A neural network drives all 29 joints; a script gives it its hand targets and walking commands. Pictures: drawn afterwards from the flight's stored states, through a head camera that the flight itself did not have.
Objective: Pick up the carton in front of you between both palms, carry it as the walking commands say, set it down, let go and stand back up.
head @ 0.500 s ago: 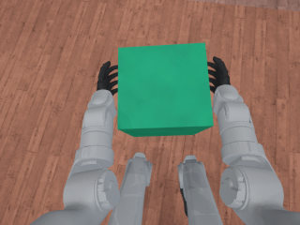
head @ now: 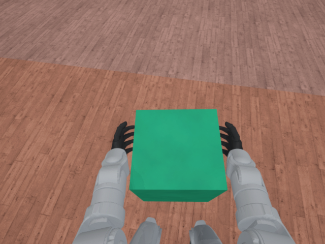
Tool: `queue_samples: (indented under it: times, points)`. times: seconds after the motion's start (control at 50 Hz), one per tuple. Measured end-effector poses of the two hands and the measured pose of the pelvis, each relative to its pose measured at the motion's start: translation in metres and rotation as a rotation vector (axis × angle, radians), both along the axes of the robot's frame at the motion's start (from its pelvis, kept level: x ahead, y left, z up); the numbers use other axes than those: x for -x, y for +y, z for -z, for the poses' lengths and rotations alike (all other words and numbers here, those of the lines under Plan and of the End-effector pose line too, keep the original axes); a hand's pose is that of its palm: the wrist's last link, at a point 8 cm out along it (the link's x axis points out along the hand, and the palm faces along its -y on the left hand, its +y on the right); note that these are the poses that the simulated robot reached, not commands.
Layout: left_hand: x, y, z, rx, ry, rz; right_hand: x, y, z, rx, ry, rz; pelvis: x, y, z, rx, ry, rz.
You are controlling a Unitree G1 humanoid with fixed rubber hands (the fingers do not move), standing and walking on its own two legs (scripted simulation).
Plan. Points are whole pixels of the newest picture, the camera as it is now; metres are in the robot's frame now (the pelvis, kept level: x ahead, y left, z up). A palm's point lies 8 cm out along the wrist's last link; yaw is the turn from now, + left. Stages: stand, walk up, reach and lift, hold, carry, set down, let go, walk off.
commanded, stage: reach and lift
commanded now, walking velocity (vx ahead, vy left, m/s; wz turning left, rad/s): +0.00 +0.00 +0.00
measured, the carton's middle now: (175, 160) +0.35 +0.01 -0.10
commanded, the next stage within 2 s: hold in 1.48 s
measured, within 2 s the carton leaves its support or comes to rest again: neither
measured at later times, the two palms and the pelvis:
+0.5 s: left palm (104, 139) +0.32 +0.15 +0.10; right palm (259, 144) +0.32 -0.15 +0.10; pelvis +0.03 +0.00 +0.08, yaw +0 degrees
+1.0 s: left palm (103, 137) +0.32 +0.15 +0.11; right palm (261, 143) +0.32 -0.15 +0.11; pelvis +0.02 +0.00 +0.09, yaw +0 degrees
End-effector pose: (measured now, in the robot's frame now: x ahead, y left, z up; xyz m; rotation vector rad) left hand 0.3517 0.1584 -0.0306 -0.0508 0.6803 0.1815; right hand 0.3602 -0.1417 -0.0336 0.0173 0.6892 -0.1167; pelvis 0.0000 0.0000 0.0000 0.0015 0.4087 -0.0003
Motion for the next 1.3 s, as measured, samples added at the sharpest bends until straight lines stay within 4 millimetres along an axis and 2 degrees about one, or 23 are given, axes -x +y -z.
queue_samples:
  times: [0.26,0.42,0.5,0.66,0.8,1.3]
  points:
    - [0.018,-0.003,-0.077,-0.004,-0.008,0.02,0.023,-0.003,-0.078,0.004,-0.008,0.014,-0.027,0.002,-0.059,0.002,-0.211,0.001]
    - [0.029,-0.005,-0.121,-0.017,-0.028,0.044,0.037,-0.005,-0.122,0.011,-0.029,0.021,-0.035,0.002,-0.079,0.002,-0.354,0.002]
    - [0.033,-0.005,-0.135,-0.03,-0.024,0.058,0.042,-0.005,-0.136,0.026,-0.025,0.011,-0.033,0.003,-0.083,0.001,-0.413,0.001]
    - [0.04,-0.005,-0.136,-0.035,0.012,0.062,0.049,-0.006,-0.137,0.03,0.011,0.006,-0.02,0.003,-0.083,0.001,-0.461,0.0]
    - [0.038,-0.006,-0.139,-0.033,-0.003,0.059,0.047,-0.006,-0.141,0.029,-0.004,0.006,-0.014,0.003,-0.082,0.001,-0.467,0.001]
    - [0.031,-0.005,-0.151,-0.054,-0.003,0.077,0.04,-0.006,-0.152,0.049,-0.005,-0.006,-0.034,0.002,-0.089,0.002,-0.481,0.001]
